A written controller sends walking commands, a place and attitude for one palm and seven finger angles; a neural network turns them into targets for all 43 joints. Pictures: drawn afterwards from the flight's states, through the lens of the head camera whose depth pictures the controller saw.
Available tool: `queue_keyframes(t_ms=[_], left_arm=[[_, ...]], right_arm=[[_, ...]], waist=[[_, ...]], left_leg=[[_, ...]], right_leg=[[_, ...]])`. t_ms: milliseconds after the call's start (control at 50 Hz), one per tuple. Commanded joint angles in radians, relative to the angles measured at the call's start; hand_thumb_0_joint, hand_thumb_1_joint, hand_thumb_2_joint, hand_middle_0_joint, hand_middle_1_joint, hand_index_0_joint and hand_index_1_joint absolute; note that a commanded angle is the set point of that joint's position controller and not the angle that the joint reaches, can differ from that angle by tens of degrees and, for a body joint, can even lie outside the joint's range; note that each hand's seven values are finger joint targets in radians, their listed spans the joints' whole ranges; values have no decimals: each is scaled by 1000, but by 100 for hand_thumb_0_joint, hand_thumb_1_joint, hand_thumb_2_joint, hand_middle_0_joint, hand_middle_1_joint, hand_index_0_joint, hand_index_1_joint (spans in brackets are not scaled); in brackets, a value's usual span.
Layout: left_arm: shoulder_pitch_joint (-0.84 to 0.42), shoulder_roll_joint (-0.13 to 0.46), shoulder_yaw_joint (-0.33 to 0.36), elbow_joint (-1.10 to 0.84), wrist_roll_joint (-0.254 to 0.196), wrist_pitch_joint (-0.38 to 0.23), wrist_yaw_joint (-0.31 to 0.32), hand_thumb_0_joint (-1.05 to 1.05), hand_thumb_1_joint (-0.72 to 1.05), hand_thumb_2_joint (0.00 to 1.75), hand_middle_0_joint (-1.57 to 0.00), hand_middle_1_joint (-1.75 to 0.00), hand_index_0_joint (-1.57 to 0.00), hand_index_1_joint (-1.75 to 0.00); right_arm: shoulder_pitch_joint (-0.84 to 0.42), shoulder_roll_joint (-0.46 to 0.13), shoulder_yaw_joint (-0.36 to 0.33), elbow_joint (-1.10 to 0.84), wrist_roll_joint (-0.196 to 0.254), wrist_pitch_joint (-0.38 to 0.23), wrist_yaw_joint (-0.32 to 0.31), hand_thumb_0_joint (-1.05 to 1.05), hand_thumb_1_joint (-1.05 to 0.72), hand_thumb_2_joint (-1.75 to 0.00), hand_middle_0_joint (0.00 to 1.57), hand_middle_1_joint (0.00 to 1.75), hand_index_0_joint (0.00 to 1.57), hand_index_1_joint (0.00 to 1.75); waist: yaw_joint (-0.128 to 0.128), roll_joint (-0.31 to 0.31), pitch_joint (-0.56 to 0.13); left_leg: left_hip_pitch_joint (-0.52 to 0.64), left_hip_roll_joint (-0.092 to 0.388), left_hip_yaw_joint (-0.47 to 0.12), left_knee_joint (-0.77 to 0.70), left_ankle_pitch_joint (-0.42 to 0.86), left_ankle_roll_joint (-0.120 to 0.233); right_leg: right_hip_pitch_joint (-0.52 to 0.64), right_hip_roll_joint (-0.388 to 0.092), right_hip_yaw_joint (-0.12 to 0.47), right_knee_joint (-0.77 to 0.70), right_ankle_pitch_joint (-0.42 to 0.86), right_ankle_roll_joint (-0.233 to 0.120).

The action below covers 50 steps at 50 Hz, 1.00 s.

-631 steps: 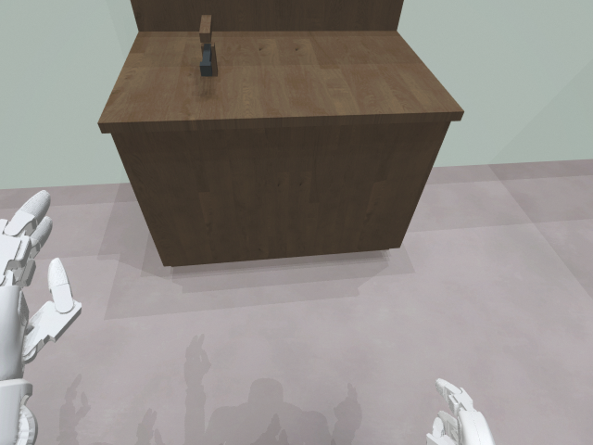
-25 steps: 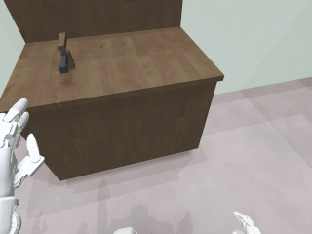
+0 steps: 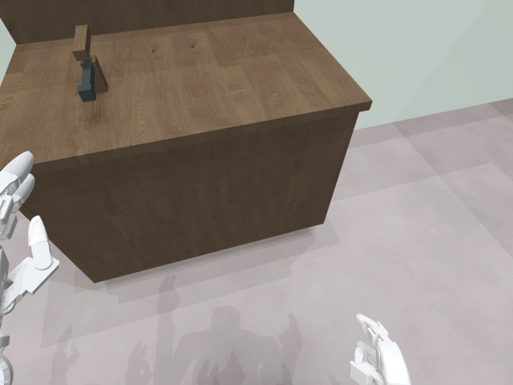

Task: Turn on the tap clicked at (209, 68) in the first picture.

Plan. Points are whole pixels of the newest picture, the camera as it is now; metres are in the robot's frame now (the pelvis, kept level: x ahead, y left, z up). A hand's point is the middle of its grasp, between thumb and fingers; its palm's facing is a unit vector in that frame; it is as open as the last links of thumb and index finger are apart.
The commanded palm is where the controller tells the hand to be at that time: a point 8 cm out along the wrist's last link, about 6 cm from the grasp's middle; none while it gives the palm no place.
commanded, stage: come to a stop and stand still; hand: left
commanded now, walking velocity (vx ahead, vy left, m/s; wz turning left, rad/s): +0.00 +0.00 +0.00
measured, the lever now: (87, 93) +0.68 +0.43 +0.05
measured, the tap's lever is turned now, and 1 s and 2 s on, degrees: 0 0 0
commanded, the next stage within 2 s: look again from close up in 0.10 s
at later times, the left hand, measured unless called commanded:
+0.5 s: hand (37, 271) +0.21 +0.26 +0.15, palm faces +0.26 -0.88 -0.40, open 7.4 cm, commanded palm +0.16 +0.30 +0.18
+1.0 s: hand out of the picture +0.25 +0.32 +0.16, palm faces +0.42 -0.85 -0.33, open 7.4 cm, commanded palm +0.19 +0.34 +0.18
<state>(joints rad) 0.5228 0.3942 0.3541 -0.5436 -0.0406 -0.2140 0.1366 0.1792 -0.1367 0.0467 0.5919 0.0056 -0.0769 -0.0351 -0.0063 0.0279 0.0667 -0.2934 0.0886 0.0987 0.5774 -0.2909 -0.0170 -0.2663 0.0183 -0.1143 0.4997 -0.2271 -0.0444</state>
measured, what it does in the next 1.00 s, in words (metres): shifts its weight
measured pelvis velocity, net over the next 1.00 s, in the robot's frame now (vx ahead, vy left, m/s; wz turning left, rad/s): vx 0.03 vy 0.06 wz -0.02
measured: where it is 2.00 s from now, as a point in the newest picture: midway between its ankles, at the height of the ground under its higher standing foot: (222, 369)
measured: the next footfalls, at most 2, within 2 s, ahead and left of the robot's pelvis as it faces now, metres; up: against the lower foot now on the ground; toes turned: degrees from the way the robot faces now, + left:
right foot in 1.20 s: +0.19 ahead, -0.03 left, +0.00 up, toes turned -7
left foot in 1.50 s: +0.27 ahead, +0.24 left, +0.00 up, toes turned +3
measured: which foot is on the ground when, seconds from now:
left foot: down 0.00-1.00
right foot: down 0.00-0.94, up 0.96-1.00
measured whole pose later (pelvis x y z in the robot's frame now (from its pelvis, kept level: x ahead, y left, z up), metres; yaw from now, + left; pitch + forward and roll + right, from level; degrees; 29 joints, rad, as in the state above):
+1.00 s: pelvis +0.03 +0.06 -0.01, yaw -1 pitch -1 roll -1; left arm 0.37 0.35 0.37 -0.41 -0.03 -0.23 0.10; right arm 0.24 -0.20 0.02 0.58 -0.01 -0.15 -0.03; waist 0.04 -0.03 0.02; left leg -0.22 -0.06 0.09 0.60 -0.36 0.10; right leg -0.34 0.01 0.03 0.79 -0.39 -0.03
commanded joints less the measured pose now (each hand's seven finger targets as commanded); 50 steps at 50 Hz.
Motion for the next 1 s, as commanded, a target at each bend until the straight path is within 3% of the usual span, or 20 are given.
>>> queue_keyframes(t_ms=[0,60,100,160,180,200,220,260,300,400,460,500,660,740,840,880,900,920,940,980], left_arm=[[-53,145,129,-127,-17,-18,34,0,90,90,-20,-30,-20,-30],[-114,133,103,-180,-6,-24,38,0,90,90,-20,-30,-20,-30],[-97,133,92,-178,-2,-30,36,0,90,90,-20,-30,-20,-30],[-124,138,90,-219,6,-47,35,0,90,90,-20,-30,-20,-30],[-1071,913,690,-319,151,-122,22,0,90,90,-20,-30,-20,-30],[-577,326,283,196,44,-59,-29,0,90,90,-20,-30,-20,-30],[-444,204,173,163,31,-72,-45,0,90,90,-20,-30,-20,-30],[-242,32,21,74,-17,-93,-42,0,90,90,-20,-30,-20,-30],[-130,85,28,-66,-15,-92,-29,0,90,90,-20,-30,-20,-30],[-93,177,159,-85,-23,-85,-10,0,90,90,-20,-30,-20,-30],[-206,223,202,-144,-23,-99,-8,0,90,90,-20,-30,-20,-30],[-240,178,159,-104,-17,-102,-12,0,90,90,-20,-30,-20,-30],[-324,88,27,-37,18,-72,-17,0,90,90,-20,-30,-20,-30],[-297,113,65,-46,16,-71,-16,0,90,90,-20,-30,-20,-30],[-283,130,98,-72,2,-81,-25,0,90,90,-20,-30,-20,-30],[-323,133,101,-102,0,-91,-27,0,90,90,-20,-30,-20,-30],[-324,115,91,-113,-1,-91,-25,0,90,90,-20,-30,-20,-30],[-344,116,80,-141,1,-93,-23,0,90,90,-20,-30,-20,-30],[-349,134,86,-155,4,-94,-19,0,90,90,-20,-30,-20,-30],[-304,130,85,-133,14,-80,-15,0,90,90,-20,-30,-20,-30]], right_arm=[[-50,-136,-59,-129,9,-22,-19,0,-90,-90,20,30,20,30],[-72,-147,-55,-125,6,-22,-33,0,-90,-90,20,30,20,30],[-70,-173,-69,-130,3,-23,-45,0,-90,-90,20,30,20,30],[-94,-171,-57,-144,-4,-23,-51,0,-90,-90,20,30,20,30],[109,-201,-115,-87,-52,-99,-38,0,-90,-90,20,30,20,30],[33,-102,-78,-62,-20,-103,-17,0,-90,-90,20,30,20,30],[27,-174,-98,-150,0,-130,-14,0,-90,-90,20,30,20,30],[4,-176,-98,-148,20,-141,17,0,-90,-90,20,30,20,30],[-22,-197,-103,-165,17,-137,36,0,-90,-90,20,30,20,30],[-49,-193,-92,-195,13,-122,14,0,-90,-90,20,30,20,30],[-55,-191,-83,-202,7,-125,-9,0,-90,-90,20,30,20,30],[-51,-180,-74,-191,5,-135,-13,0,-90,-90,20,30,20,30],[-44,-195,-76,-174,-8,-145,-3,0,-90,-90,20,30,20,30],[-43,-188,-71,-171,-11,-127,-4,0,-90,-90,20,30,20,30],[-40,-184,-69,-177,-10,-115,-5,0,-90,-90,20,30,20,30],[-31,-193,-69,-176,-9,-122,-5,0,-90,-90,20,30,20,30],[-19,-205,-72,-174,-1,-125,-5,0,-90,-90,20,30,20,30],[-21,-195,-72,-180,1,-127,-5,0,-90,-90,20,30,20,30],[-13,-188,-73,-172,-11,-132,0,0,-90,-90,20,30,20,30],[6,-195,-85,-158,-19,-138,12,0,-90,-90,20,30,20,30]], waist=[[-8,-194,-171],[-6,-111,-191],[5,-24,-184],[13,146,-128],[84,-94,-34],[34,-152,-233],[58,-59,-181],[39,118,-260],[56,110,-241],[46,-57,-170],[38,41,-132],[40,85,-139],[30,49,-88],[28,21,-88],[20,-66,-63],[7,38,-77],[0,150,-91],[-6,235,-88],[-14,207,-105],[-13,73,-128]], left_leg=[[-56,-45,-66,92,-102,-3],[23,-36,-79,-79,49,7],[102,26,-123,-153,201,26],[-15,94,-209,-248,175,55],[-139,46,-75,20,242,71],[-27,-95,-80,42,167,31],[12,-83,-51,-15,153,16],[86,-55,-74,-149,261,29],[115,0,-115,-158,354,45],[-14,10,-159,-228,121,44],[-21,2,-165,-266,28,48],[-25,9,-162,-280,-16,54],[-45,-12,-175,-292,-362,82],[-43,-24,-192,-208,-300,97],[-42,-72,-148,-29,-206,83],[68,-21,-231,-150,-220,91],[168,62,-353,-261,-188,105],[287,139,-457,-297,-23,117],[402,177,-494,-274,248,138],[488,185,-423,-191,568,153]], right_leg=[[115,-276,329,-196,204,-62],[144,-221,226,-126,225,-28],[94,-144,172,-98,122,17],[130,-75,98,-47,58,51],[54,-119,234,-179,231,74],[149,-201,293,-117,400,-66],[167,-213,352,-138,607,-13],[257,-166,211,-59,428,17],[182,-117,161,-49,275,37],[167,-83,127,-72,75,30],[136,-74,132,-79,15,27],[151,-69,132,-71,7,27],[63,-36,148,-99,-242,6],[38,-45,196,-86,-260,-20],[-44,-118,383,-133,-354,-85],[-132,-51,290,16,-291,-56],[-196,22,171,202,-172,-18],[-317,36,88,332,-171,13],[-408,12,99,406,-236,14],[-458,-16,98,449,-214,8]])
